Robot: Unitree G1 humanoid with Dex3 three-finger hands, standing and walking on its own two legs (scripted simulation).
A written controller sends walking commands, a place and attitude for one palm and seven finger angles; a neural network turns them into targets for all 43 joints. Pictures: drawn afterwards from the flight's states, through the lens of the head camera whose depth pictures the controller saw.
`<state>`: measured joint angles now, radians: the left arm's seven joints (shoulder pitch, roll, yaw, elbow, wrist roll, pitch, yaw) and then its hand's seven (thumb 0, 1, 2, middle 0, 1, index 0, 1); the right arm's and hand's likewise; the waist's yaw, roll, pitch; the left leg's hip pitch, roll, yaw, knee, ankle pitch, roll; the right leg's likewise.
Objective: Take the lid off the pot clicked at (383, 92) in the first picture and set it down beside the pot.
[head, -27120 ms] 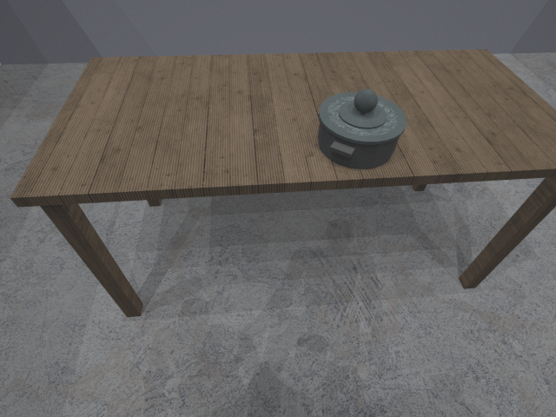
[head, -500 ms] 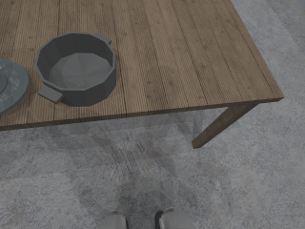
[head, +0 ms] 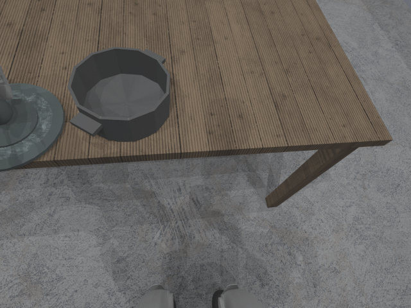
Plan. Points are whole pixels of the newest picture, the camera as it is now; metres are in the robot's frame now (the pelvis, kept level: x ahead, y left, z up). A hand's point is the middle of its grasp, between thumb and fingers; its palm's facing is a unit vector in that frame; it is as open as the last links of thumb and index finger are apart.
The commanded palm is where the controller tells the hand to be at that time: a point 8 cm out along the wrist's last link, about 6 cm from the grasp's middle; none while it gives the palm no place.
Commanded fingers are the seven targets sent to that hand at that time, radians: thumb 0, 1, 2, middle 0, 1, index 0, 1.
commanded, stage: open the fingers wide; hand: left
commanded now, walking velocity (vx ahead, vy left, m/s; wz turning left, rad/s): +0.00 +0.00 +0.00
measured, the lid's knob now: out of the picture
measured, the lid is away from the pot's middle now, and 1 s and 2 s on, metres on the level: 0.23 0.24 0.24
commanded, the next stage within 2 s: raise the empty hand in 0.86 s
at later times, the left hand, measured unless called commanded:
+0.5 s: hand out of the picture +0.46 +0.36 +0.07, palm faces -0.46 -0.12 -0.88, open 9.1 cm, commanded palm +0.51 +0.36 +0.12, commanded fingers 0.00 0.07 0.55 -0.33 -0.94 -0.33 -0.94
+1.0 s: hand out of the picture +0.47 +0.38 +0.07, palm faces -0.45 -0.14 -0.88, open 11.0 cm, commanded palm +0.51 +0.36 +0.12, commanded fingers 0.00 0.05 0.52 -0.31 -0.94 -0.31 -0.94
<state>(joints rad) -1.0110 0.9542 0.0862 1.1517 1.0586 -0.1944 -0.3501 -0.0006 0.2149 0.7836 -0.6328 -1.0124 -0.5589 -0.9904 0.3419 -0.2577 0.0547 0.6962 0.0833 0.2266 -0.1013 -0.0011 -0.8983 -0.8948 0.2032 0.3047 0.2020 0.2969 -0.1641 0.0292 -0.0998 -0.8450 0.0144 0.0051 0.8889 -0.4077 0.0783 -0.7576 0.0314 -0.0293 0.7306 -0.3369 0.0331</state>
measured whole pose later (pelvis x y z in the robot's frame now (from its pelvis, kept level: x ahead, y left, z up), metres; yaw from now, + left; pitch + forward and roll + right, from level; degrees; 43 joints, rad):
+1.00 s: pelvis +0.00 +0.00 -0.01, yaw +0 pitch +21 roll -6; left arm -1.06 1.00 0.07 1.18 1.05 -0.21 -0.37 0.00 0.06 0.53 -0.32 -0.94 -0.32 -0.94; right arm 0.34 -0.27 0.06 0.69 0.09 0.23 -0.11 0.00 -0.90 -0.89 0.20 0.30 0.20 0.30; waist -0.17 0.03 -0.09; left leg -0.88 0.01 0.01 0.92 -0.42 0.09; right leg -0.79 0.03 -0.02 0.76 -0.34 0.04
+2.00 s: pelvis +0.01 +0.00 +0.02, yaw +0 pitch +17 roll -5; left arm -1.18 0.98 -0.02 1.19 1.02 -0.08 -0.46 0.00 0.06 0.52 -0.32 -0.94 -0.32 -0.94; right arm 0.35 -0.28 0.05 0.70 0.11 0.21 -0.09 0.00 -0.90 -0.90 0.20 0.30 0.20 0.30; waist -0.15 0.04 -0.11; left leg -0.70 0.00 0.02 0.78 -0.38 0.08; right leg -0.62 0.02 -0.01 0.63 -0.31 0.04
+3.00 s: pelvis +0.01 -0.01 +0.04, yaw +2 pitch +6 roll -2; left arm -0.76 0.69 0.25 0.81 0.22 -0.10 -0.13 0.00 0.05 0.52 -0.33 -0.94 -0.32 -0.94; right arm 0.27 -0.25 0.08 0.59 0.09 0.13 -0.07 0.00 -0.90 -0.90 0.20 0.30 0.20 0.30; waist -0.02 0.01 -0.01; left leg -0.38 -0.03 0.02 0.57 -0.30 0.07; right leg -0.33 0.00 0.00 0.48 -0.27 0.01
